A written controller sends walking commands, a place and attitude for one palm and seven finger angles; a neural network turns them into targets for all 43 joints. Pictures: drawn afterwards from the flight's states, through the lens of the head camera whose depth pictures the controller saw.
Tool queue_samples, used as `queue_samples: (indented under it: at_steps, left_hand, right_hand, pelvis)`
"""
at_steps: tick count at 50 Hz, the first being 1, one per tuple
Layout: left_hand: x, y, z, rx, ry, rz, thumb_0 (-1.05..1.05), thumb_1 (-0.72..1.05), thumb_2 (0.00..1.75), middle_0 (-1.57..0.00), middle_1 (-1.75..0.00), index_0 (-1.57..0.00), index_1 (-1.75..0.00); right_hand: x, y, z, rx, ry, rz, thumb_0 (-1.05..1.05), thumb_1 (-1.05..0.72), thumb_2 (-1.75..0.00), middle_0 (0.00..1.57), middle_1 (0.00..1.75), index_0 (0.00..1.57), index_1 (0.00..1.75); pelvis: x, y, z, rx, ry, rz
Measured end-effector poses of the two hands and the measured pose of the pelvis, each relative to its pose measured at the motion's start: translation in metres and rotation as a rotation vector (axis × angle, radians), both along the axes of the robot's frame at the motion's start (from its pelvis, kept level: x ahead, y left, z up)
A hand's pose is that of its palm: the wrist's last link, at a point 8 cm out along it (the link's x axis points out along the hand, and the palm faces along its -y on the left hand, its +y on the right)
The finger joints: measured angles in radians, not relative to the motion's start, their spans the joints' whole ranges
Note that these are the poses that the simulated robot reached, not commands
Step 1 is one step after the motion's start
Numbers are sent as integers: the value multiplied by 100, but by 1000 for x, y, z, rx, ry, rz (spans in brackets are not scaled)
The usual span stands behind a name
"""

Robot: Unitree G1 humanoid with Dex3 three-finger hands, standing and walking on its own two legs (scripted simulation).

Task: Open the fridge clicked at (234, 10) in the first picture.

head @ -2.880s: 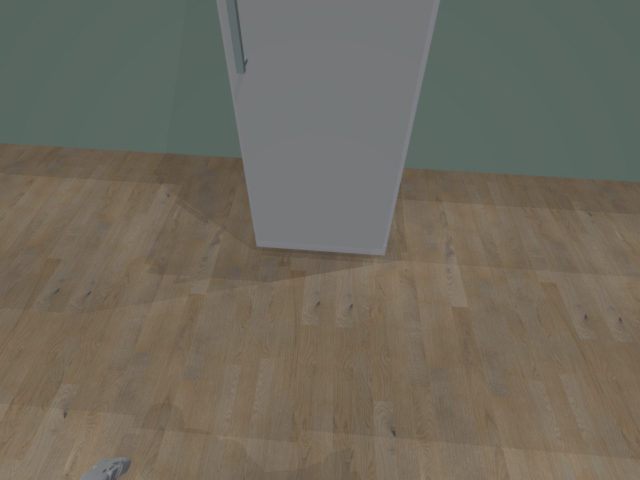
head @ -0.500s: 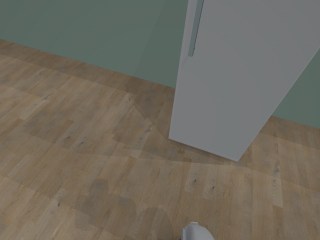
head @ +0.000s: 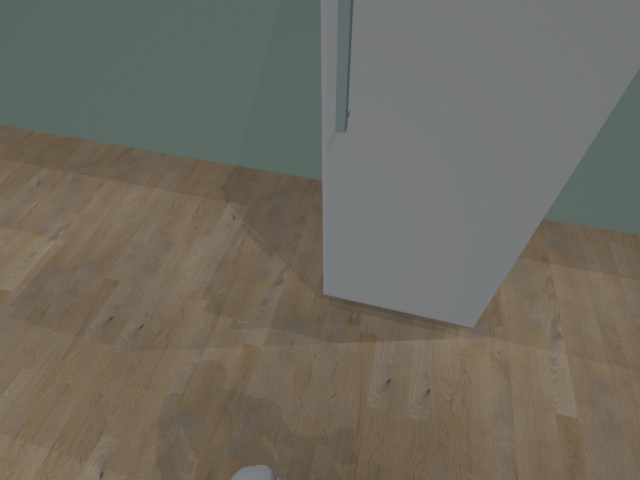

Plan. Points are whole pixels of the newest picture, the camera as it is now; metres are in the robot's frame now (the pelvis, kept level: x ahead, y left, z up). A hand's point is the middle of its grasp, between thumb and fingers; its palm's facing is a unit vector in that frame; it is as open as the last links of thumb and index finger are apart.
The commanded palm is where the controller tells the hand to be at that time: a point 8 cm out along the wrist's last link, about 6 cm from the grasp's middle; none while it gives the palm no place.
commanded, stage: turn to face it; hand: left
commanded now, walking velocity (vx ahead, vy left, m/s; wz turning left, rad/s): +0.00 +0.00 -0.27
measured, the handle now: (348, 15) +0.74 +0.03 +0.23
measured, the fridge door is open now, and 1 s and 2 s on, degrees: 0 0 0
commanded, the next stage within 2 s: take the last steps up to it in 0.14 s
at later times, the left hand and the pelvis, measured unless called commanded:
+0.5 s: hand out of the picture +0.11 +0.22 -0.16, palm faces -0.17 -0.96 -0.20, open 7.3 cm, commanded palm none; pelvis +0.03 +0.03 +0.01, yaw -10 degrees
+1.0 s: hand out of the picture +0.10 +0.17 -0.19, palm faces -0.07 -0.99 -0.14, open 7.3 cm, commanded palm none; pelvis +0.16 +0.00 -0.01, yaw -8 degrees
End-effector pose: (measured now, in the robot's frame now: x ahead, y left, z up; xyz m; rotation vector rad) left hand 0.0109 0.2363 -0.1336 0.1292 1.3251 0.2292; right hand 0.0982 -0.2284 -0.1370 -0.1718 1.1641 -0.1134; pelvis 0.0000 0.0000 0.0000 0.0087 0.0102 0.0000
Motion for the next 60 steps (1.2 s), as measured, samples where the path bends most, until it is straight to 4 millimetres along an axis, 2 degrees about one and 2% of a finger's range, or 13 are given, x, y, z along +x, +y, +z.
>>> queue_samples:
  at_steps: [4,7,13,18,23,29,32,34,37,45,50,54,60]
  left_hand:
    - [11,16,-4,-11,-18,-11,0,91,89,-20,-30,-21,-30]
    - [21,32,-13,-22,-28,-24,0,91,89,-20,-30,-21,-30]
    - [46,55,-9,-23,-28,-89,0,91,89,-20,-30,-20,-30]
    - [61,60,-4,-14,-10,-154,0,91,89,-20,-30,-20,-30]
    - [86,43,0,-20,8,-241,0,92,90,-20,-30,-20,-30]
    - [138,-4,2,-26,-79,-323,0,91,90,-20,-30,-20,-30]
    - [151,-26,1,-29,-142,-307,0,91,89,-20,-30,-20,-30]
    - [148,-34,3,-34,-150,-274,0,92,89,-20,-30,-20,-30]
    - [141,-30,6,-3,-122,-226,-2,95,89,-20,-30,-21,-30]
    - [103,-26,-8,-35,109,-178,-1,93,89,-20,-30,-20,-30]
    - [97,-19,-28,-84,231,-120,0,92,89,-20,-30,-20,-30]
    - [121,-13,-32,-97,261,-125,0,92,89,-20,-30,-20,-30]
    - [201,-13,-19,-79,132,-164,0,92,89,-20,-30,-20,-30]
  right_hand:
    - [9,14,7,-13,-35,-16,0,-91,-89,20,30,20,30]
    - [4,25,10,-34,-52,-42,0,-91,-89,20,30,20,30]
    - [-36,41,18,-52,13,-101,0,-91,-89,20,30,20,30]
    - [-72,41,17,-53,78,-175,0,-92,-89,20,30,20,30]
    - [-119,37,12,-30,163,-267,0,-92,-89,20,30,20,30]
    - [-180,29,-4,31,339,-354,0,-91,-89,20,30,20,30]
    - [-191,21,-12,61,425,-346,1,-91,-89,20,30,20,30]
    - [-181,13,-11,68,437,-332,1,-91,-89,20,30,20,30]
    - [-144,0,-9,63,381,-315,1,-91,-89,20,30,20,30]
    - [-2,-16,-5,35,147,-245,1,-92,-89,20,30,20,30]
    - [84,-16,-6,-22,46,-175,1,-93,-89,20,30,20,30]
    - [120,-7,-2,-41,-1,-169,0,-93,-89,20,30,20,30]
    - [127,-1,7,-38,40,-212,0,-95,-89,20,30,20,30]
  pelvis:
    - [5,16,-1,-9,1,-28]
    - [7,30,-5,-19,-4,-45]
    - [10,44,3,-23,-15,-96]
    - [15,47,7,-25,-7,-140]
    - [23,39,8,-26,-2,-171]
    - [36,11,0,-10,-5,-183]
    - [45,-2,-6,-22,-19,-165]
    - [53,-8,-3,-23,-25,-155]
    - [68,-15,2,-19,-28,-153]
    - [115,-14,1,-36,-22,-149]
    - [158,-1,-15,-47,-23,-145]
    - [181,7,-15,-26,-37,-167]
    - [208,7,0,-9,-35,-171]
